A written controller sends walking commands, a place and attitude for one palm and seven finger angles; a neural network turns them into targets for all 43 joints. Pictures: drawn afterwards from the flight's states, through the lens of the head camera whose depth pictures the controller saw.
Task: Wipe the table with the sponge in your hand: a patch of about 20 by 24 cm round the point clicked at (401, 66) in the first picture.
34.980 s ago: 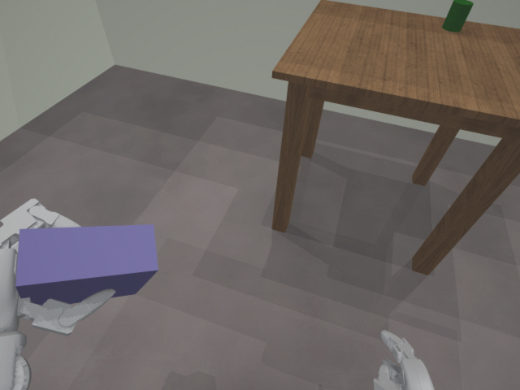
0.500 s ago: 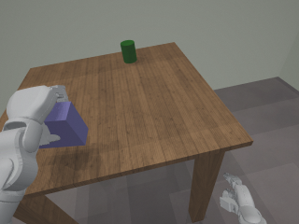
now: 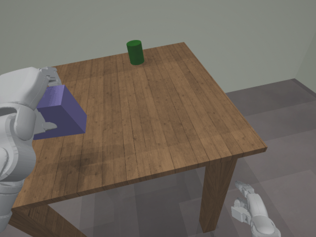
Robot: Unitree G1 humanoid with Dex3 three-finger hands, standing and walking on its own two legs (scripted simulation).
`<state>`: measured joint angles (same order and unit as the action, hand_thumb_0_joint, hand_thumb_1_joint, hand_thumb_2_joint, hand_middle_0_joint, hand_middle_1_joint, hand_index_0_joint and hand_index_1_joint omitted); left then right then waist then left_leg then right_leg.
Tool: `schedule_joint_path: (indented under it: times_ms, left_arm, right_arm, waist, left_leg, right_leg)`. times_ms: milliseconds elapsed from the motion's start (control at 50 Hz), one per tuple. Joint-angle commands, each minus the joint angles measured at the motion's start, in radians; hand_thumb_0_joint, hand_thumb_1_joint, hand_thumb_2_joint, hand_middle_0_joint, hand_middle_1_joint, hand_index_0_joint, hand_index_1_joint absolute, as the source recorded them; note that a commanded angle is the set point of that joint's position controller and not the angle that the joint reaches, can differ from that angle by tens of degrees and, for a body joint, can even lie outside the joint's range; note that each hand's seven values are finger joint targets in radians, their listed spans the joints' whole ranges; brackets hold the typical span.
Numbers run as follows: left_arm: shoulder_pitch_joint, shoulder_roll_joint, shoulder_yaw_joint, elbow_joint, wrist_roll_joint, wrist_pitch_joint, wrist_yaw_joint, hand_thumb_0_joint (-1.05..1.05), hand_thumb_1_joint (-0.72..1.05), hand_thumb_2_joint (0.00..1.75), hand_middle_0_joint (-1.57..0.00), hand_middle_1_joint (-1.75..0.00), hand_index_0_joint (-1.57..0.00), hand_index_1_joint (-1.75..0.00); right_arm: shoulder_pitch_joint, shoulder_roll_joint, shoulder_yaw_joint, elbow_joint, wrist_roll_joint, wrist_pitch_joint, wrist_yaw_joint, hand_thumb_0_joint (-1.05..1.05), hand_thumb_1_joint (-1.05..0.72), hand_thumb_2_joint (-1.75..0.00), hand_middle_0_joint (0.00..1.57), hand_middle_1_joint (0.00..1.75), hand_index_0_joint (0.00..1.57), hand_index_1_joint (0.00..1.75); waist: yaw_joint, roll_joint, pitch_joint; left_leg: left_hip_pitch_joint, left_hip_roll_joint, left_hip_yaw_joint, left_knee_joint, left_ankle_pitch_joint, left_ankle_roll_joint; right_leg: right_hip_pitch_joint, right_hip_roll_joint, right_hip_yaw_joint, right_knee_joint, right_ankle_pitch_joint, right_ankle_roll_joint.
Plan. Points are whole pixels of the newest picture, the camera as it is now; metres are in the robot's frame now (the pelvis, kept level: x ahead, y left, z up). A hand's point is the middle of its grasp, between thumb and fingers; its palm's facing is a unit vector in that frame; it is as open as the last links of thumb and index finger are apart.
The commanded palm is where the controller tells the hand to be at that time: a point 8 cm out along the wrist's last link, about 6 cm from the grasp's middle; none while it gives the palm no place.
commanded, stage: lift the sponge slowly off the table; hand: left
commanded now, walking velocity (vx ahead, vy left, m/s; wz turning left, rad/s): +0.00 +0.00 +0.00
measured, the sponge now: (52, 119) +0.28 +0.31 +0.19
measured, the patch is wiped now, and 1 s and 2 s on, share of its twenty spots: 1.00 1.00 1.00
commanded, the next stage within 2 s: bring the sponge back beside the body in 0.08 s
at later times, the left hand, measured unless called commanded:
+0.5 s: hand (38, 110) +0.26 +0.29 +0.25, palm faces +0.26 -0.01 -0.97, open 9.6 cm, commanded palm +0.20 +0.29 +0.30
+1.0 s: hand (29, 125) +0.23 +0.30 +0.23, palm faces +0.28 -0.04 -0.96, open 9.6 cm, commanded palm +0.17 +0.29 +0.29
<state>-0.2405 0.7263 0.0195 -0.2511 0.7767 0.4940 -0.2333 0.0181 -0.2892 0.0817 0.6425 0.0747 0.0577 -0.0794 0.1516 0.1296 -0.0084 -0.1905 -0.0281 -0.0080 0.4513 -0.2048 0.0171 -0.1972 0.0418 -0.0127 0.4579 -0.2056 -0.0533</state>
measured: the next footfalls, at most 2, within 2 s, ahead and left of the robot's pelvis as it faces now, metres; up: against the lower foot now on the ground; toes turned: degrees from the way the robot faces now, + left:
none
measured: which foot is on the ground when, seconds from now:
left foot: down 0.00-1.00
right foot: down 0.00-1.00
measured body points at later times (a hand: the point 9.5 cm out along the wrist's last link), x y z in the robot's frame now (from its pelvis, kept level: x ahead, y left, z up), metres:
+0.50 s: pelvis +0.00 +0.00 +0.00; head -0.01 -0.06 +0.44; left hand +0.24 +0.29 +0.30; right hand +0.26 -0.19 -0.08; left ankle +0.03 +0.11 -0.74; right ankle +0.03 -0.09 -0.74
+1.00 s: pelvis +0.00 +0.00 +0.00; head -0.03 -0.05 +0.44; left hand +0.21 +0.30 +0.28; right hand +0.26 -0.19 -0.08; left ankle +0.03 +0.11 -0.74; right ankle +0.03 -0.09 -0.74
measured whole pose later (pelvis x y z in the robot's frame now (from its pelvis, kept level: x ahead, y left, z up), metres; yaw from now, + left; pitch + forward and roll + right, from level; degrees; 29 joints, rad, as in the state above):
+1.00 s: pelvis +0.00 +0.00 +0.00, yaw -1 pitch -4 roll +0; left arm 0.02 0.71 0.12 -0.44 0.71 0.49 -0.18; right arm 0.02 -0.28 0.07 0.64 0.07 0.08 -0.08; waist 0.16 0.14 -0.02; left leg -0.19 -0.02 0.00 0.48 -0.22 0.02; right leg -0.19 0.05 0.00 0.47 -0.21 -0.05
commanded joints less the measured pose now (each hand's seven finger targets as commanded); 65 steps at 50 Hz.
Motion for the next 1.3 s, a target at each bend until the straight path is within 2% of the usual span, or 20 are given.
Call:
schedule_joint_path:
  times_ms: [0,60,100,220,280,300,520,580,600,660,700,760,800,860,900,960,1000,1120,1200,1280]
  left_arm:
    - [-0.296,0.255,0.197,-0.105,0.027,0.026,0.028,0.00,0.10,1.30,-1.20,-1.60,-1.20,-1.60]
    - [-0.265,0.230,0.167,-0.035,0.013,0.026,0.009,0.00,0.10,1.30,-1.20,-1.60,-1.20,-1.60]
    - [-0.311,0.225,0.148,-0.075,0.031,0.026,0.003,0.00,0.10,1.30,-1.20,-1.60,-1.20,-1.60]
    - [-0.343,0.311,0.202,-0.248,0.055,-0.006,0.009,0.00,0.10,1.30,-1.20,-1.60,-1.20,-1.60]
    - [-0.299,0.347,0.244,-0.243,0.063,-0.022,0.022,0.00,0.10,1.30,-1.20,-1.60,-1.20,-1.60]
    - [-0.298,0.379,0.281,-0.272,0.071,-0.015,0.031,0.00,0.10,1.30,-1.20,-1.60,-1.20,-1.60]
    - [-0.072,0.211,0.211,-0.203,-0.023,0.024,0.034,0.00,0.10,1.30,-1.20,-1.60,-1.20,-1.60]
    - [-0.071,0.213,0.198,-0.243,-0.018,0.008,0.028,0.00,0.10,1.30,-1.20,-1.60,-1.20,-1.60]
    - [-0.093,0.224,0.201,-0.294,-0.004,0.009,0.032,0.00,0.10,1.30,-1.20,-1.60,-1.20,-1.60]
    - [-0.093,0.275,0.231,-0.319,0.009,-0.013,0.045,0.00,0.10,1.30,-1.20,-1.60,-1.20,-1.60]
    - [-0.134,0.337,0.274,-0.421,0.036,-0.021,0.063,0.00,0.10,1.30,-1.20,-1.60,-1.20,-1.60]
    - [-0.110,0.317,0.270,-0.354,0.040,-0.034,0.086,0.00,0.10,1.30,-1.20,-1.60,-1.20,-1.60]
    - [-0.119,0.318,0.288,-0.386,0.040,-0.029,0.099,0.00,0.10,1.30,-1.20,-1.60,-1.20,-1.60]
    - [-0.016,0.269,0.281,-0.314,-0.004,-0.017,0.104,0.00,0.10,1.30,-1.20,-1.60,-1.20,-1.60]
    - [0.041,0.228,0.272,-0.307,-0.025,-0.001,0.096,0.00,0.10,1.30,-1.20,-1.60,-1.20,-1.60]
    - [0.119,0.178,0.237,-0.289,-0.053,-0.002,0.082,0.00,0.10,1.30,-1.20,-1.60,-1.20,-1.60]
    - [0.143,0.176,0.239,-0.357,-0.043,0.001,0.080,0.00,0.10,1.30,-1.20,-1.60,-1.20,-1.60]
    - [0.103,0.260,0.281,-0.523,-0.010,-0.027,0.109,0.00,0.10,1.30,-1.20,-1.60,-1.20,-1.60]
    - [0.082,0.290,0.308,-0.546,0.025,-0.037,0.141,0.00,0.10,1.30,-1.20,-1.60,-1.20,-1.60]
    - [0.126,0.232,0.283,-0.420,-0.002,-0.034,0.153,0.00,0.10,1.30,-1.20,-1.60,-1.20,-1.60]
  right_arm:
    - [-0.272,-0.079,-0.031,-0.207,0.012,-0.059,0.001,0.00,-0.90,-0.90,0.20,0.30,0.20,0.30]
    - [-0.223,-0.095,-0.033,-0.204,0.007,-0.041,-0.003,0.00,-0.90,-0.90,0.20,0.30,0.20,0.30]
    - [-0.266,-0.085,-0.028,-0.219,0.020,-0.050,-0.003,0.00,-0.90,-0.90,0.20,0.30,0.20,0.30]
    - [-0.246,-0.081,-0.032,-0.240,-0.003,-0.064,-0.008,0.00,-0.90,-0.90,0.20,0.30,0.20,0.30]
    - [-0.230,-0.080,-0.034,-0.218,-0.011,-0.060,-0.003,0.00,-0.90,-0.90,0.20,0.30,0.20,0.30]
    - [-0.269,-0.080,-0.034,-0.227,-0.004,-0.067,-0.001,0.00,-0.90,-0.90,0.20,0.30,0.20,0.30]
    - [-0.241,-0.084,-0.034,-0.226,0.006,-0.037,0.003,0.00,-0.90,-0.90,0.20,0.30,0.20,0.30]
    - [-0.243,-0.081,-0.034,-0.236,0.006,-0.040,-0.006,0.00,-0.90,-0.90,0.20,0.30,0.20,0.30]
    - [-0.290,-0.073,-0.029,-0.251,0.013,-0.056,-0.006,0.00,-0.90,-0.90,0.20,0.30,0.20,0.30]
    - [-0.248,-0.077,-0.032,-0.237,-0.011,-0.060,-0.014,0.00,-0.90,-0.90,0.20,0.30,0.20,0.30]
    - [-0.288,-0.071,-0.031,-0.248,-0.003,-0.076,-0.015,0.00,-0.90,-0.90,0.20,0.30,0.20,0.30]
    - [-0.242,-0.071,-0.035,-0.216,-0.022,-0.068,-0.013,0.00,-0.90,-0.90,0.20,0.30,0.20,0.30]
    - [-0.284,-0.062,-0.035,-0.222,-0.007,-0.079,-0.008,0.00,-0.90,-0.90,0.20,0.30,0.20,0.30]
    - [-0.244,-0.071,-0.042,-0.206,-0.017,-0.060,0.000,0.00,-0.90,-0.90,0.20,0.30,0.20,0.30]
    - [-0.289,-0.064,-0.038,-0.221,0.005,-0.065,0.002,0.00,-0.90,-0.90,0.20,0.30,0.20,0.30]
    - [-0.251,-0.075,-0.039,-0.224,-0.004,-0.047,0.000,0.00,-0.90,-0.90,0.20,0.30,0.20,0.30]
    - [-0.296,-0.067,-0.034,-0.244,0.008,-0.060,0.003,0.00,-0.90,-0.90,0.20,0.30,0.20,0.30]
    - [-0.264,-0.066,-0.035,-0.252,-0.021,-0.074,-0.007,0.00,-0.90,-0.90,0.20,0.30,0.20,0.30]
    - [-0.281,-0.060,-0.037,-0.244,-0.015,-0.082,-0.004,0.00,-0.90,-0.90,0.20,0.30,0.20,0.30]
    - [-0.245,-0.065,-0.048,-0.213,-0.018,-0.063,0.001,0.00,-0.90,-0.90,0.20,0.30,0.20,0.30]
  waist:
    - [-0.001,-0.056,-0.199]
    - [-0.011,-0.115,-0.180]
    - [-0.021,-0.072,-0.190]
    - [0.008,-0.012,-0.333]
    - [0.010,-0.028,-0.289]
    - [0.017,-0.009,-0.289]
    - [0.000,-0.091,-0.181]
    - [-0.003,-0.098,-0.179]
    - [-0.007,-0.063,-0.197]
    - [0.007,-0.050,-0.228]
    - [0.013,0.014,-0.265]
    - [0.018,-0.013,-0.215]
    - [0.022,0.005,-0.222]
    - [0.026,-0.052,-0.193]
    - [0.018,-0.064,-0.165]
    - [0.015,-0.102,-0.142]
    - [0.008,-0.072,-0.161]
    - [0.025,-0.003,-0.225]
    - [0.025,0.040,-0.180]
    - [0.022,-0.035,-0.126]
  left_leg:
    - [0.023,0.011,-0.078,-0.051,0.131,0.003]
    - [0.004,0.017,-0.061,-0.051,0.094,0.005]
    - [0.018,0.014,-0.071,-0.054,0.078,0.006]
    - [0.045,-0.005,-0.070,-0.023,0.168,0.018]
    - [0.042,-0.003,-0.072,-0.028,0.174,0.013]
    - [0.041,-0.003,-0.088,-0.023,0.171,0.010]
    - [0.010,0.019,-0.064,-0.029,0.106,0.004]
    - [0.019,0.016,-0.062,-0.030,0.079,0.010]
    - [0.028,0.014,-0.076,-0.027,0.076,0.009]
    - [0.032,0.006,-0.070,-0.018,0.106,0.012]
    - [0.056,0.002,-0.090,-0.022,0.113,0.013]
    - [0.041,0.005,-0.077,-0.028,0.118,0.006]
    - [0.052,0.007,-0.095,-0.032,0.115,0.003]
    - [0.029,0.011,-0.074,-0.033,0.118,-0.003]
    - [0.027,0.016,-0.083,-0.034,0.091,-0.005]
    - [0.005,0.022,-0.066,-0.034,0.062,-0.001]
    - [0.018,0.018,-0.077,-0.032,0.070,0.000]
    - [0.027,0.011,-0.075,-0.017,0.100,0.010]
    - [0.043,0.014,-0.090,-0.035,0.087,0.005]
    - [0.038,0.018,-0.076,-0.042,0.060,-0.004]
  right_leg:
    - [0.062,-0.041,0.152,-0.091,0.066,-0.038]
    - [0.055,-0.057,0.101,-0.096,0.044,-0.018]
    - [0.034,-0.045,0.140,-0.099,0.012,-0.028]
    - [0.132,-0.062,0.125,-0.046,0.104,-0.033]
    - [0.109,-0.057,0.123,-0.055,0.104,-0.034]
    - [0.108,-0.044,0.182,-0.058,0.092,-0.050]
    - [0.053,-0.057,0.123,-0.085,0.044,-0.018]
    - [0.040,-0.059,0.113,-0.088,0.015,-0.011]
    - [0.037,-0.046,0.171,-0.088,-0.004,-0.026]
    - [0.068,-0.060,0.127,-0.072,0.021,-0.024]
    - [0.077,-0.040,0.191,-0.066,0.006,-0.042]
    - [0.067,-0.049,0.135,-0.077,0.003,-0.038]
    - [0.065,-0.032,0.196,-0.078,-0.007,-0.054]
    - [0.076,-0.046,0.136,-0.082,0.033,-0.034]
    - [0.050,-0.035,0.189,-0.094,-0.005,-0.037]
    - [0.043,-0.052,0.119,-0.093,-0.002,-0.015]
    - [0.042,-0.036,0.173,-0.090,-0.011,-0.026]
    - [0.081,-0.049,0.146,-0.062,0.004,-0.030]
    - [0.055,-0.023,0.193,-0.078,-0.030,-0.047]
    - [0.032,-0.036,0.161,-0.103,-0.054,-0.031]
